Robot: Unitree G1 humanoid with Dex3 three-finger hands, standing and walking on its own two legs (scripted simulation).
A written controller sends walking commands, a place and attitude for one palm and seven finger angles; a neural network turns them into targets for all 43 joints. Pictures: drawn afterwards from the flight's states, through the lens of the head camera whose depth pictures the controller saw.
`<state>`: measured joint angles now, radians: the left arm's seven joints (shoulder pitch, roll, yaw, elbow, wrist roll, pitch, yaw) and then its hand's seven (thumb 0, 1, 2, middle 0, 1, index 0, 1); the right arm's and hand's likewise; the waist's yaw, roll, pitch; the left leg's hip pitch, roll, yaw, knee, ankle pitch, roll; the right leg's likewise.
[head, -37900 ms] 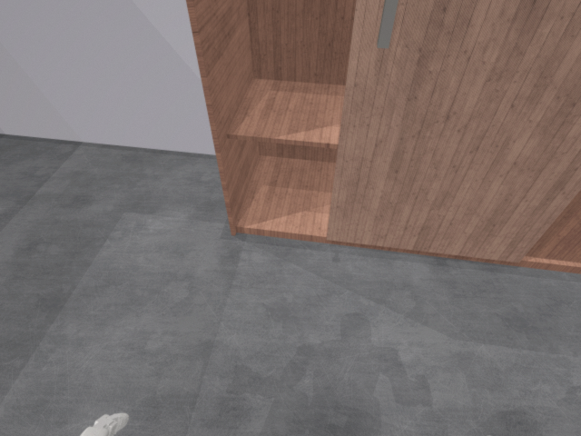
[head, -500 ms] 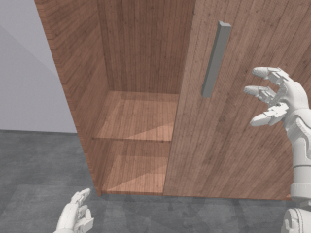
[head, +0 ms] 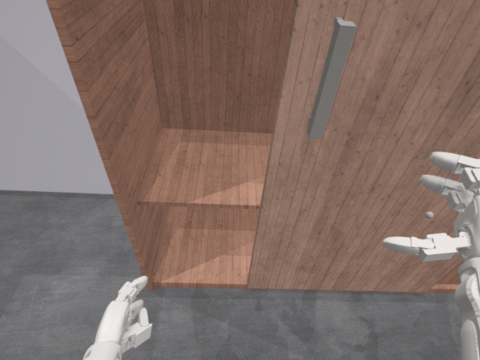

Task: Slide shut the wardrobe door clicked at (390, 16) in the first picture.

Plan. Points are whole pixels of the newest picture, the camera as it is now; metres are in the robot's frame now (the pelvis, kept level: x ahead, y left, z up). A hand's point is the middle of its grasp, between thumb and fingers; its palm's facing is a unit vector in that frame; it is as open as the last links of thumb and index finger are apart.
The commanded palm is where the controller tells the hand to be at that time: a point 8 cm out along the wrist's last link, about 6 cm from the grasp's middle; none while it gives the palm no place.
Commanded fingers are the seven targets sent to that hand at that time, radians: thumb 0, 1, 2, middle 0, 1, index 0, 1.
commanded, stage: draw the hand back to the body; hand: right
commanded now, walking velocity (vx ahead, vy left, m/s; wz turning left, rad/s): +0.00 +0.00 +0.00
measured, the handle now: (325, 82) +0.57 -0.15 +0.23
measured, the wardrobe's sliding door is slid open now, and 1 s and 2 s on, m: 0.41 0.41 0.41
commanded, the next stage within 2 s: step back with the hand held close in 0.88 s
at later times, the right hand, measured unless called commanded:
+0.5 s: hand (456, 262) +0.22 -0.27 +0.15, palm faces +0.40 +0.84 -0.36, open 8.7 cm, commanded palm +0.17 -0.31 +0.17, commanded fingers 0.00 -0.90 -0.90 0.20 0.30 0.20 0.30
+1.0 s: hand (467, 266) +0.21 -0.28 +0.16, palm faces +0.43 +0.83 -0.36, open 7.4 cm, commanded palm +0.16 -0.31 +0.18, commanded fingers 0.00 -0.90 -0.90 0.20 0.30 0.20 0.30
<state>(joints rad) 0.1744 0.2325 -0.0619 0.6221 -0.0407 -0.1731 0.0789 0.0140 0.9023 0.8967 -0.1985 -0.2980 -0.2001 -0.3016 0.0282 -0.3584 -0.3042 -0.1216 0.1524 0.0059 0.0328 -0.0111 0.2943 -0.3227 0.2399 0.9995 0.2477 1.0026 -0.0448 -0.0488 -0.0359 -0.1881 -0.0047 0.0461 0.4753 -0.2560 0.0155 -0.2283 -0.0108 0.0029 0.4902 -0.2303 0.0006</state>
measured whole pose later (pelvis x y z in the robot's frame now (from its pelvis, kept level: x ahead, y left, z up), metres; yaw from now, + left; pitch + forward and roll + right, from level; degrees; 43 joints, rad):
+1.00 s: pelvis +0.03 -0.01 +0.01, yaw +0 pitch -3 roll +1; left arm 0.20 0.20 -0.04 0.65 0.00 -0.12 0.08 0.01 0.90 0.90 -0.20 -0.30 -0.20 -0.30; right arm 0.45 -0.34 -0.34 -0.35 0.10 -0.09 -0.07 0.01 -0.89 -0.90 0.21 0.30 0.21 0.30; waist -0.07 -0.05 -0.03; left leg -0.07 0.01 0.04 0.37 -0.24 0.00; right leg -0.13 0.00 0.00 0.42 -0.24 -0.01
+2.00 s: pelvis -0.08 -0.04 -0.01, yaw -2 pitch +0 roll +4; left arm 0.24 0.21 -0.01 0.63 0.01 -0.11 0.08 0.01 0.90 0.90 -0.20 -0.30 -0.20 -0.30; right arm 0.46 -0.41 -0.42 -0.51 0.03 -0.31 -0.13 0.01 -0.89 -0.90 0.21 0.30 0.21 0.30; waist -0.01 0.01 0.01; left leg -0.36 -0.03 0.02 0.54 -0.22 -0.02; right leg -0.46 0.01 0.04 0.63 -0.16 -0.06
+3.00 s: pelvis -0.24 -0.07 +0.00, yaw +0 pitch +0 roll +2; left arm 0.31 0.13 -0.03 0.65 0.03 -0.11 0.05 0.01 0.90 0.90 -0.20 -0.30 -0.21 -0.30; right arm 0.55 -0.48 -0.45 -0.51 0.04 -0.23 -0.13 0.01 -0.89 -0.90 0.21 0.30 0.21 0.30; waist 0.02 0.04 -0.11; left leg -0.11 -0.06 0.05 0.39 -0.35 0.05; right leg -0.39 -0.02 -0.02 0.55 -0.26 -0.01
